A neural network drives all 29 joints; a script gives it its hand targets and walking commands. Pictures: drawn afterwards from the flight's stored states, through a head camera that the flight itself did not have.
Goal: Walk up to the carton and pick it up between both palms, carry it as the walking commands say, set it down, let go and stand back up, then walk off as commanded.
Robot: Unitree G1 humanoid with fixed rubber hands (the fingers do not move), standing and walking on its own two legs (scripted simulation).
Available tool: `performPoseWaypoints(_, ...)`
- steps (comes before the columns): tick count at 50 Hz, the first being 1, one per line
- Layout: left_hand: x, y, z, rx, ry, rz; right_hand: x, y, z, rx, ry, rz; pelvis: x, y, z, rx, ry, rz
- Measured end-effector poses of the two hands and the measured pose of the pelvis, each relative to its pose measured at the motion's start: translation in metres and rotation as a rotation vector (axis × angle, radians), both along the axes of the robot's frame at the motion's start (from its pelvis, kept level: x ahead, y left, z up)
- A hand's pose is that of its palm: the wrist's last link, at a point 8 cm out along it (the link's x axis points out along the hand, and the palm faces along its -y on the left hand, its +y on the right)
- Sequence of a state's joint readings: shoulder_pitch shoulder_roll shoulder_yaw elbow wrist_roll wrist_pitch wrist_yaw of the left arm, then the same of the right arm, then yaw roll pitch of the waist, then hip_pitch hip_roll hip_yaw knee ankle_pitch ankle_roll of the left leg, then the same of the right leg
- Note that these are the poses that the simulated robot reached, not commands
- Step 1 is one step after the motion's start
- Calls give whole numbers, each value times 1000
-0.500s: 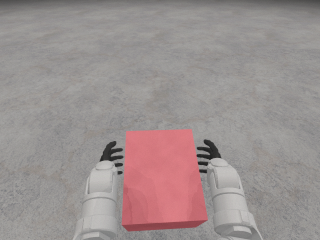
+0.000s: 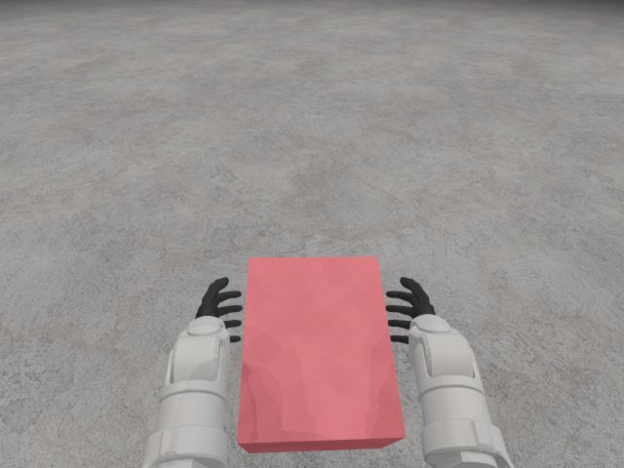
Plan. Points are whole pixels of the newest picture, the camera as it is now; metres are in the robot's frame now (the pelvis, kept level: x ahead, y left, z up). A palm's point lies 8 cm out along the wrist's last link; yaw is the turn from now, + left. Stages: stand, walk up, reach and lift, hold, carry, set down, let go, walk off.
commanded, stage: reach and lift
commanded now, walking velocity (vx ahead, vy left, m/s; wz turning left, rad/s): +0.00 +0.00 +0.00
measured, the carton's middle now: (314, 352) +0.32 +0.00 -0.04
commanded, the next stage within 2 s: hold in 0.40 s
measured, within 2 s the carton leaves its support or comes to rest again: neither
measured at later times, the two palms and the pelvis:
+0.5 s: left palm (208, 342) +0.28 +0.14 +0.06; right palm (430, 340) +0.28 -0.15 +0.05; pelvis -0.01 +0.00 +0.00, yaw +0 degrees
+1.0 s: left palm (205, 339) +0.28 +0.14 +0.06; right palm (425, 339) +0.28 -0.14 +0.05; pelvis -0.01 +0.00 +0.00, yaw +0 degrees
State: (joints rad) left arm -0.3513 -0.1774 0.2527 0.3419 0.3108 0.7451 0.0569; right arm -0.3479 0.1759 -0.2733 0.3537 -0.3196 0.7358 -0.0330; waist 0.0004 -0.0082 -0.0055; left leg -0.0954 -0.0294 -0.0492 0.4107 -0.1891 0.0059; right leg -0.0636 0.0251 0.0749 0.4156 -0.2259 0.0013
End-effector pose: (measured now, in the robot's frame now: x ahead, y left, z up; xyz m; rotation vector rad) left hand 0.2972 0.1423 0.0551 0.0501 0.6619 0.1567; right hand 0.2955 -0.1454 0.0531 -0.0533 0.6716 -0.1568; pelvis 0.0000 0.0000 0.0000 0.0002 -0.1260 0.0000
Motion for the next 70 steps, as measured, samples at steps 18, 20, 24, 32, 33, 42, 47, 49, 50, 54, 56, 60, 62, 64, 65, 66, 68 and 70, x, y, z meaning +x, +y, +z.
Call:
performPoseWaypoints(18,-13,-2,1,2,-4,-18,-14,-3,1,-7,-1,13,-5,-3,0,1,-17,-1)
performPoseWaypoints(20,-16,-2,1,2,-5,-19,-16,-4,1,-7,-1,14,-6,-3,-1,1,-19,-1)
performPoseWaypoints(24,-19,-3,0,-1,-4,-19,-19,-4,1,-7,0,14,-8,-4,-1,1,-25,1)
performPoseWaypoints(32,-21,-3,0,-8,-6,-15,-20,-4,1,-6,1,6,-12,-5,-3,0,-29,2)
performPoseWaypoints(33,-21,-3,1,-9,-7,-14,-20,-4,1,-6,1,5,-13,-5,-3,0,-29,2)
performPoseWaypoints(42,-17,-1,2,-12,-13,-13,-17,-2,2,-7,-2,2,-11,-3,-2,-1,-26,0)
performPoseWaypoints(47,-15,1,1,-10,-13,-16,-17,0,1,-9,0,6,-8,-1,-2,-1,-22,-2)
performPoseWaypoints(49,-15,2,1,-9,-12,-18,-17,0,0,-10,2,8,-7,0,-2,-1,-21,-2)
performPoseWaypoints(50,-15,2,0,-9,-11,-19,-17,0,0,-10,3,10,-6,1,-1,-1,-20,-3)
performPoseWaypoints(54,-15,3,-1,-6,-9,-22,-18,1,-2,-11,6,14,-4,2,-1,-1,-18,-4)
performPoseWaypoints(56,-15,4,-1,-5,-8,-24,-18,2,-2,-12,7,16,-3,3,-1,-1,-17,-4)
performPoseWaypoints(60,-16,4,-2,-3,-6,-27,-20,2,-3,-12,9,18,-3,3,-1,-1,-17,-5)
performPoseWaypoints(62,-17,4,-2,-2,-6,-28,-21,2,-3,-12,9,18,-3,3,-1,0,-17,-5)
performPoseWaypoints(64,-18,4,-3,-2,-6,-28,-21,2,-3,-12,9,18,-4,3,-1,0,-17,-6)
performPoseWaypoints(65,-18,4,-3,-2,-6,-28,-22,2,-3,-12,9,18,-4,3,-1,0,-17,-6)
performPoseWaypoints(66,-18,4,-3,-1,-6,-28,-22,2,-3,-12,9,18,-4,3,-1,0,-18,-6)
performPoseWaypoints(68,-18,4,-2,-1,-6,-28,-22,2,-3,-12,9,17,-5,3,-1,0,-19,-6)
performPoseWaypoints(70,-19,3,-2,-1,-6,-27,-22,1,-3,-11,9,16,-6,3,-1,0,-19,-6)
